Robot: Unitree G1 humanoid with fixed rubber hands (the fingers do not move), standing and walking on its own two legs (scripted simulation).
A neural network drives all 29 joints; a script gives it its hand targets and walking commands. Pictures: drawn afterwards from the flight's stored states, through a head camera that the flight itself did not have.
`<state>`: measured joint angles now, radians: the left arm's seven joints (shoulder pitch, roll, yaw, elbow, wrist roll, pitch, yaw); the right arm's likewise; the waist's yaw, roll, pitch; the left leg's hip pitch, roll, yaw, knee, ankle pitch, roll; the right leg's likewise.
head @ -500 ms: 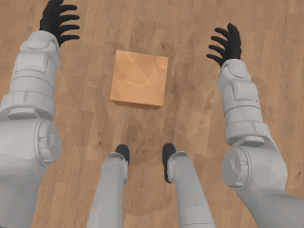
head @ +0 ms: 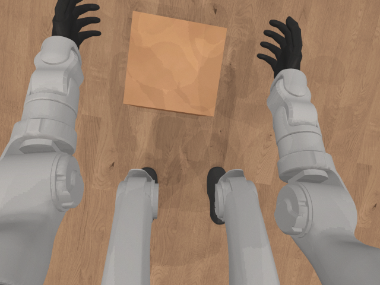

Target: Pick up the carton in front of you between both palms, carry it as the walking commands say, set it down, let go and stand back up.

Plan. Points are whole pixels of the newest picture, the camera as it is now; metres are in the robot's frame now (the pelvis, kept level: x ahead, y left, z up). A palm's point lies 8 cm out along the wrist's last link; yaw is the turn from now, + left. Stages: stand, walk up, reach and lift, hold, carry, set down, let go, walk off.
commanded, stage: reach and lift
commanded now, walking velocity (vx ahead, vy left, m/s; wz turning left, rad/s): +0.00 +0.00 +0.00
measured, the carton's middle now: (173, 75) +0.51 +0.05 -0.40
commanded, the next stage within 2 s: none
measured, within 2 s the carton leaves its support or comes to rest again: leaves its support in 1.34 s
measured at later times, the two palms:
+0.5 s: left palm (102, 61) +0.52 +0.22 -0.34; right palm (248, 80) +0.50 -0.15 -0.33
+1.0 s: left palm (112, 60) +0.52 +0.19 -0.33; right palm (237, 77) +0.50 -0.11 -0.33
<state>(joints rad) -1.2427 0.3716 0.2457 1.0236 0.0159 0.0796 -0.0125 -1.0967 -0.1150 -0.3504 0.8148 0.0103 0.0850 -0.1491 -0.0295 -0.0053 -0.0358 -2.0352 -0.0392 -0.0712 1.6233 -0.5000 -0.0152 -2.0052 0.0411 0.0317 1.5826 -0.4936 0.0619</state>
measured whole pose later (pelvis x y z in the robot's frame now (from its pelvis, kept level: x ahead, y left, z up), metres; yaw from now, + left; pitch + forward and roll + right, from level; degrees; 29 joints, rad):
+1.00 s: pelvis -0.04 +0.00 -0.15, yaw -1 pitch +36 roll -5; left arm -1.61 0.45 -0.06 1.27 -0.19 0.06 0.03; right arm -1.49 -0.17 -0.20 1.11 0.18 0.05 -0.19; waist -0.01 -0.05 0.41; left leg -2.26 -0.02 -0.06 2.19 -0.56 0.00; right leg -2.22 0.07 0.02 2.14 -0.55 0.09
